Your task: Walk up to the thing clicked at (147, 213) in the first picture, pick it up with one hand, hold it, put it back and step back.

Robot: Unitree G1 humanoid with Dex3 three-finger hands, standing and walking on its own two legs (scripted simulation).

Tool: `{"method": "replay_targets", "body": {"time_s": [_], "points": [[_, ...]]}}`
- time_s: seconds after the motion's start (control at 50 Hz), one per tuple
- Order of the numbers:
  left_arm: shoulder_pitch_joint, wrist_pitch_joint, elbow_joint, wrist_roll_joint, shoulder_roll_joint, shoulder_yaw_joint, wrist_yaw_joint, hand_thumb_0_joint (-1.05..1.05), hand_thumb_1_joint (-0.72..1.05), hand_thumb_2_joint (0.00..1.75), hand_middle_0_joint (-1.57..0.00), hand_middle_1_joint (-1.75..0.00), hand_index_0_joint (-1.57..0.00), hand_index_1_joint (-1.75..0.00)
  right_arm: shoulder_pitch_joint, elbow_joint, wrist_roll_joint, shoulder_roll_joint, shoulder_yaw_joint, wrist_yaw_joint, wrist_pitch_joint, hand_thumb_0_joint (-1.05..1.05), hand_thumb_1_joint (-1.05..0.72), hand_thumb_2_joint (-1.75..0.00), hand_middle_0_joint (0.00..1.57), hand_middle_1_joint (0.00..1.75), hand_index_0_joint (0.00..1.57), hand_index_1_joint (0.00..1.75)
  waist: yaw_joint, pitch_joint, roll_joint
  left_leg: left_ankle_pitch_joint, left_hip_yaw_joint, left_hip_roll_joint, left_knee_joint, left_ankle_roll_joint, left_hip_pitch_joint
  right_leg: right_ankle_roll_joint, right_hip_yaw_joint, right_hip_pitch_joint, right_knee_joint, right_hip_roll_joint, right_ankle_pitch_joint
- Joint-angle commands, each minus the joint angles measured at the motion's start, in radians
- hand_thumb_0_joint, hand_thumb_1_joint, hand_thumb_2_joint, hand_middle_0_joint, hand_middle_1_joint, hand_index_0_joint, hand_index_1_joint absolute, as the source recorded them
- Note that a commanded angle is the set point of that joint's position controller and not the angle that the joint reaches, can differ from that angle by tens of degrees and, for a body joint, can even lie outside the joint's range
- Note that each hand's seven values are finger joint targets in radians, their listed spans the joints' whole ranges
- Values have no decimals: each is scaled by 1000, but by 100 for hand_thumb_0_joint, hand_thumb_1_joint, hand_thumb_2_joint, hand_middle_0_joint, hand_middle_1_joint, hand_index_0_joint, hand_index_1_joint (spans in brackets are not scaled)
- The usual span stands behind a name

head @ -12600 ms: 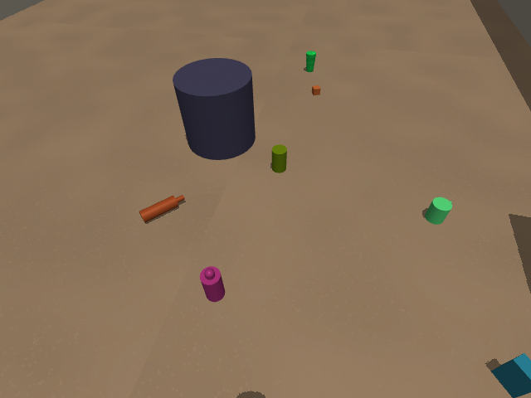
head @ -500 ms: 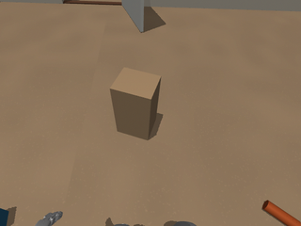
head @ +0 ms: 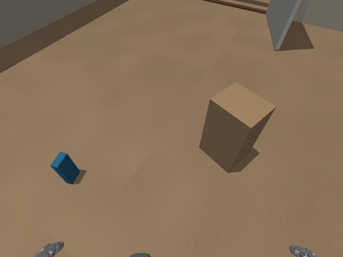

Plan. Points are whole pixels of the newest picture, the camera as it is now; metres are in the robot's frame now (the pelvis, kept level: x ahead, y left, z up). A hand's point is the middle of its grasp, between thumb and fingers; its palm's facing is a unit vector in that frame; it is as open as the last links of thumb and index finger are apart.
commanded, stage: walk up
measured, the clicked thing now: out of the picture -0.13 -0.80 -0.72
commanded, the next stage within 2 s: none
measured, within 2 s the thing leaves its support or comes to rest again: neither
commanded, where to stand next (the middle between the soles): +0.08 +0.02 m, yaw +86 degrees
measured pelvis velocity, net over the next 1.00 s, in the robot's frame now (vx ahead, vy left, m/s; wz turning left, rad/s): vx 0.03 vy -0.02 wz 0.95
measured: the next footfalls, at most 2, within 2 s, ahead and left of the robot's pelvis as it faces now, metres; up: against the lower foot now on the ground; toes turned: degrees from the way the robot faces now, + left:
right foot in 0.32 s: +0.11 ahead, -0.12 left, +0.00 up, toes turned +19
left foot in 0.70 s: -0.02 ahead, +0.12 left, +0.00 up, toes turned +43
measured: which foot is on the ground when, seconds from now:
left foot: down 0.00-0.32, up 0.34-0.68, down 0.70-1.00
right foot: down 0.00-0.02, up 0.04-0.30, down 0.32-0.70, up 0.72-1.00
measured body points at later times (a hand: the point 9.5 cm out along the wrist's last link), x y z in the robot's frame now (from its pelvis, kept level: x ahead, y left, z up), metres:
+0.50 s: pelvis +0.02 -0.05 +0.01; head +0.06 -0.04 +0.46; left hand -0.05 +0.29 -0.07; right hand +0.27 -0.27 -0.10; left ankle -0.03 +0.09 -0.66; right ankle +0.08 -0.14 -0.72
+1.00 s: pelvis +0.03 -0.02 -0.01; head +0.05 +0.02 +0.44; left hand -0.18 +0.24 -0.12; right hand +0.35 -0.13 -0.09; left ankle -0.04 +0.09 -0.72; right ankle +0.16 -0.09 -0.70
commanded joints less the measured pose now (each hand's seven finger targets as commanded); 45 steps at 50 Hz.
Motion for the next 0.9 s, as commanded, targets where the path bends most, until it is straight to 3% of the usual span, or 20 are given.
{"method": "replay_targets", "body": {"time_s": [0.0,0.02,0.04,0.1,0.22,0.26,0.28,0.3,0.32,0.34,0.38,0.42,0.52,0.64,0.66,0.68,0.7,0.72,0.78,0.88], "points": [[-57,-15,-157,-28,124,31,8,0,90,90,-20,-30,-20,-30,129,-105,-14,-359,-125,-47,-45,0,-90,-90,20,30,20,30,-98,-190,353,159,-618,230,-268,254,396,55,80,-433,441,141,-110],[-138,-20,-172,-22,172,47,15,0,90,90,-20,-30,-20,-30,125,-117,-7,-385,-134,-48,-47,0,-90,-90,20,30,20,30,-110,-170,278,153,-804,321,-348,343,234,34,318,-396,468,83,-256],[-124,-21,-159,-26,196,50,14,0,90,90,-20,-30,-20,-30,80,-127,1,-341,-121,-53,-47,0,-90,-90,20,30,20,30,-81,-142,153,94,-666,265,-337,311,187,31,343,-373,479,59,-212],[-36,-24,-111,-31,185,44,16,0,90,90,-20,-30,-20,-30,-14,-166,-3,-262,-89,-58,-42,0,-90,-90,20,30,20,30,-30,-85,193,136,-454,127,-284,190,73,21,319,-285,304,63,-78],[-10,-37,-108,-40,140,48,44,0,90,90,-20,-30,-20,-30,9,-203,-30,-246,-104,-38,-36,0,-90,-90,20,30,20,30,-42,-147,238,433,-519,75,-196,154,-7,0,294,-83,33,175,4],[75,-47,-82,-40,145,57,58,0,90,90,-20,-30,-20,-30,-46,-231,-18,-220,-95,-36,-32,0,-90,-90,20,30,20,30,29,-203,155,329,-471,9,-83,95,-78,-24,303,97,-193,160,189],[108,-51,-76,-25,214,77,65,0,90,90,-20,-30,-20,-30,-41,-244,-12,-156,-77,-37,-31,0,-90,-90,20,30,20,30,60,-212,-26,105,-372,-84,70,42,-236,-52,460,221,-319,16,171],[36,-51,-104,-6,290,86,72,0,90,90,-20,-30,-20,-30,49,-224,-8,-117,-68,-43,-25,0,-90,-90,20,30,20,30,7,-177,-225,-203,-236,-163,263,-22,-348,-100,717,197,-417,-274,167],[-89,-45,-128,-4,303,94,68,0,90,90,-20,-30,-20,-30,85,-197,-27,-207,-92,-54,-16,0,-90,-90,20,30,20,30,-36,-162,-165,-220,-182,-47,427,-38,-308,-237,781,35,-441,-423,45],[-111,-54,-136,-6,265,82,65,0,90,90,-20,-30,-20,-30,63,-172,-21,-250,-108,-47,-11,0,-90,-90,20,30,20,30,-51,-91,-75,-186,-199,-26,477,-41,-263,-249,720,-51,-431,-368,61],[-117,-69,-105,-3,209,66,64,0,90,90,-20,-30,-20,-30,57,-151,-26,-237,-110,-20,-11,0,-90,-90,20,30,20,30,-63,-54,-68,-49,-180,-5,505,-36,-269,-174,503,-30,-374,-219,182],[-86,-73,-83,-1,215,75,57,0,90,90,-20,-30,-20,-30,71,-134,-24,-208,-94,1,-19,0,-90,-90,20,30,20,30,-41,-65,-137,-8,-132,10,424,-28,-272,-136,366,40,-330,-169,244],[-16,-65,-99,6,247,84,29,0,90,90,-20,-30,-20,-30,-31,-142,-13,-187,-81,2,-27,0,-90,-90,20,30,20,30,31,-57,-179,-54,-35,19,205,-33,-235,-168,285,114,-316,-210,281],[-26,-35,-121,-10,249,71,3,0,90,90,-20,-30,-20,-30,116,-80,-8,-201,-93,-27,-57,0,-90,-90,20,30,20,30,-42,-165,-109,3,61,-65,-124,16,110,-101,121,-9,3,-197,363],[-2,-30,-124,-19,204,56,2,0,90,90,-20,-30,-20,-30,183,-63,-21,-251,-110,-42,-65,0,-90,-90,20,30,20,30,-78,-214,29,-10,-40,-70,-185,63,252,-49,98,-102,223,-140,331],[13,-24,-147,-28,126,35,0,0,90,90,-20,-30,-20,-30,188,-83,-38,-334,-125,-59,-72,0,-90,-90,20,30,20,30,-75,-165,276,55,-380,124,-286,138,304,16,84,-349,425,-20,-78],[-50,-22,-173,-30,164,38,6,0,90,90,-20,-30,-20,-30,165,-109,-29,-415,-141,-64,-75,0,-90,-90,20,30,20,30,-90,-174,300,83,-754,306,-327,287,265,40,233,-481,465,60,-221],[-93,-24,-161,-27,222,45,15,0,90,90,-20,-30,-20,-30,143,-112,-19,-388,-142,-68,-72,0,-90,-90,20,30,20,30,-96,-117,197,92,-733,307,-329,315,205,29,320,-469,513,21,-192],[40,-16,-86,-37,211,31,19,0,90,90,-20,-30,-20,-30,77,-123,-5,-305,-97,-93,-87,0,-90,-90,20,30,20,30,-39,-121,172,167,-451,168,-198,196,142,6,344,-390,408,7,-72],[31,-25,-88,-24,190,31,30,0,90,90,-20,-30,-20,-30,103,-144,-4,-293,-96,-98,-97,0,-90,-90,20,30,20,30,-57,-108,176,433,-481,151,-130,213,29,-1,303,-298,304,54,-53]]}}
